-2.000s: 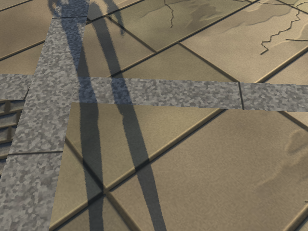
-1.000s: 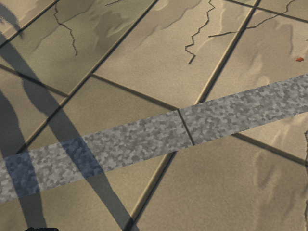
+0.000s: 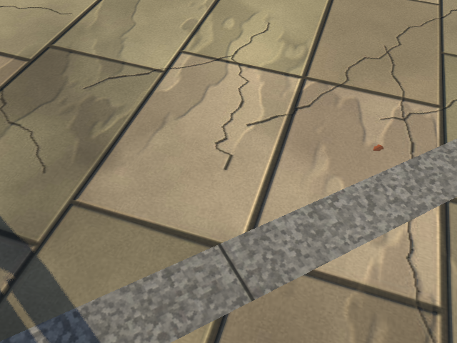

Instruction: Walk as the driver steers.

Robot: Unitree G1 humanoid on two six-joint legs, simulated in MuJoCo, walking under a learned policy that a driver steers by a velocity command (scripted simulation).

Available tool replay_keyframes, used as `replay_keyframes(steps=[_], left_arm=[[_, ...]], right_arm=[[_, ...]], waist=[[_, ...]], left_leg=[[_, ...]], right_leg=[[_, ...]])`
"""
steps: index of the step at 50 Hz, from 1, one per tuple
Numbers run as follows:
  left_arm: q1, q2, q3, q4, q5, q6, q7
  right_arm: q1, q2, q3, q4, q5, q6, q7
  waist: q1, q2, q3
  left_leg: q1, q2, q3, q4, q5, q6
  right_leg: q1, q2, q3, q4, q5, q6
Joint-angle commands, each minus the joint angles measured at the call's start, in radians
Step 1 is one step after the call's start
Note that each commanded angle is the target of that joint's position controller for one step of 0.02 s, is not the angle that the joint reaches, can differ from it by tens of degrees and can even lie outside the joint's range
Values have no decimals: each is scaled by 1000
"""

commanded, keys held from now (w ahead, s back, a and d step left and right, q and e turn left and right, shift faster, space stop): w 0.16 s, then no key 0.14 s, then q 0.70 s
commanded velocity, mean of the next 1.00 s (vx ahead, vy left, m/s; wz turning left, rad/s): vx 0.17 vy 0.00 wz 0.28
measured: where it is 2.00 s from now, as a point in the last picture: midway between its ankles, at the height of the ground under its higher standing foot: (139, 312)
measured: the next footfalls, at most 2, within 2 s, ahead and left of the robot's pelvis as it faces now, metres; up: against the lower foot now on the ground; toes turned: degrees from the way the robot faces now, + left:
right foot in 0.38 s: +0.36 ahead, -0.13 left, +0.00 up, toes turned +2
left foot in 0.84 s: +0.26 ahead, +0.11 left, +0.00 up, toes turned +19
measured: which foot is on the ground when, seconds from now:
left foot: down 0.00-0.40, up 0.42-0.82, down 0.84-1.00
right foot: up 0.00-0.36, down 0.38-0.84, up 0.86-1.00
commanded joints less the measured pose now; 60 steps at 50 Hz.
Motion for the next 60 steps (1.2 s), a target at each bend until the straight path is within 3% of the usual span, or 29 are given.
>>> replay_keyframes(steps=[1,2,4,11,15,17,18,19,20,21,22,23,24,25,27,30,35,38,40,41,42,43,44,45,47,51,53,55,60], left_arm=[[-149,130,28,-149,-26,-62,1],[-151,111,25,-133,-18,-64,-1],[-156,89,26,-123,3,-63,-11],[-324,9,-6,-168,17,-69,-31],[-374,38,2,-184,11,-74,-54],[-331,81,19,-175,23,-76,-52],[-250,102,31,-149,33,-79,-45],[-164,143,45,-126,44,-83,-35],[-68,216,55,-122,69,-81,-22],[-71,213,48,-132,67,-63,-21],[-89,159,38,-151,44,-43,-21],[-166,125,26,-154,29,-33,-17],[-226,93,16,-146,22,-27,-13],[-279,73,9,-140,27,-24,-12],[-347,82,15,-128,50,-28,-11],[-359,101,25,-103,49,-34,4],[-369,150,42,-74,34,-8,24],[-363,169,48,-55,19,9,18],[-369,164,48,-42,2,23,16],[-333,132,42,-23,-2,30,14],[-290,81,32,-14,14,36,8],[-359,79,30,-72,37,32,15],[-433,111,41,-84,39,29,20],[-406,115,47,-78,21,31,20],[-359,132,59,-38,31,32,32],[-358,97,50,-36,19,22,25],[-387,85,42,-43,14,14,14],[-426,92,40,-54,7,2,-3],[-404,110,44,-50,-6,-52,-32]], right_arm=[[182,-148,-34,-6,-6,-8,-8],[143,-132,-27,-16,-14,-9,-9],[107,-110,-17,-22,-22,-5,-13],[140,-140,-21,9,-11,15,-40],[182,-154,-25,42,2,32,-47],[163,-164,-32,44,7,39,-50],[137,-166,-34,38,10,43,-52],[144,-146,-27,32,7,44,-51],[184,-83,-5,0,-25,40,-50],[355,-12,20,23,-12,43,-46],[324,-136,-13,45,11,54,-45],[224,-163,-28,14,28,68,-49],[179,-140,-27,5,21,87,-60],[169,-128,-31,3,12,111,-71],[211,-96,-33,-1,6,147,-84],[177,-83,-36,-36,-3,156,-89],[80,-87,-33,-91,-6,155,-62],[64,-101,-40,-109,-4,158,-47],[104,-99,-47,-98,-7,156,-38],[137,-123,-59,-88,-14,154,-41],[159,-208,-82,-98,-15,151,-55],[123,-311,-97,-137,-26,143,-64],[124,-268,-88,-145,-51,116,-57],[78,-242,-79,-147,-49,95,-57],[-15,-184,-66,-167,-10,86,-63],[12,-161,-55,-182,-9,94,-78],[58,-168,-62,-175,6,100,-84],[71,-183,-66,-174,5,100,-85],[65,-196,-68,-178,4,92,-69]], waist=[[-105,184,61],[-85,135,74],[-58,125,81],[-84,103,87],[-82,121,57],[-38,124,26],[13,119,-18],[53,86,-90],[55,-63,-254],[-2,-269,-431],[36,-154,-443],[22,-110,-293],[-2,-58,-196],[-29,-60,-125],[-75,-116,-69],[-72,-105,-67],[-47,-76,-79],[-46,-74,-69],[-78,-57,-71],[-82,-12,-57],[-61,207,-26],[-56,386,29],[-96,267,-17],[-57,231,-28],[-21,156,-47],[-22,141,-103],[-52,150,-105],[-72,194,-53],[-67,196,-24]], left_leg=[[399,378,-655,-396,-360,214],[357,331,-556,-402,-260,189],[284,266,-407,-425,-55,159],[186,172,-109,-423,508,132],[229,207,-109,-353,560,108],[269,218,-148,-263,631,84],[270,195,-148,-169,706,65],[231,139,-130,-24,670,27],[28,60,-110,253,305,-21],[-195,-54,-129,584,-439,-75],[-211,-24,-213,686,-427,-85],[-293,14,-168,707,-362,-92],[-299,51,-140,673,-298,-106],[-256,78,-133,638,-250,-119],[-129,81,-92,597,-184,-135],[-126,103,-80,497,-127,-129],[-76,122,-47,313,-47,-98],[-35,108,-14,201,-61,-67],[58,71,26,27,20,-27],[115,53,0,-67,76,7],[178,206,-250,-224,285,80],[173,399,-586,-296,364,266],[139,387,-568,-307,351,305],[145,341,-476,-296,329,255],[170,272,-385,-262,331,165],[224,228,-344,-225,487,166],[252,210,-382,-266,154,167],[211,209,-449,-322,-132,177],[116,188,-527,-317,-215,183]], right_leg=[[-637,-41,16,394,29,-39],[-620,-69,-1,380,112,-45],[-555,-107,-12,307,217,-39],[-383,-48,-111,-122,498,24],[-271,-10,-91,-244,587,-8],[-198,8,-71,-280,541,-40],[-92,28,-83,-320,564,-60],[73,-4,-78,-355,735,-87],[390,-209,95,-242,1139,-161],[600,-456,385,-252,1236,-336],[502,-409,384,-318,1002,-316],[384,-367,274,-369,807,-279],[251,-318,206,-420,657,-250],[108,-287,138,-471,538,-233],[-94,-247,38,-553,430,-230],[-103,-273,-21,-579,416,-256],[-58,-306,-80,-581,352,-250],[-14,-322,-99,-548,323,-225],[-17,-295,-145,-464,291,-170],[-55,-251,-183,-369,242,-112],[-188,-141,-289,-112,104,-11],[-446,24,-250,111,-171,65],[-448,19,-89,294,-181,53],[-458,3,-50,334,-86,35],[-460,-14,-34,321,51,34],[-403,15,-33,252,144,62],[-398,18,-32,101,181,66],[-373,26,-30,-20,180,63],[-196,51,-37,-216,131,28]])
Keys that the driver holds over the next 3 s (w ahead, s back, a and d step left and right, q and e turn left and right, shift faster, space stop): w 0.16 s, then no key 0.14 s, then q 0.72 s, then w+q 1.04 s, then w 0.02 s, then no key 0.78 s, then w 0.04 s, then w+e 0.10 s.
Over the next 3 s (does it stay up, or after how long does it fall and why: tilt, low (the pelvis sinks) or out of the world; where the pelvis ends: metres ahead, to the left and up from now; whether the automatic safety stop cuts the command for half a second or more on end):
stays up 0.69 0.51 0.00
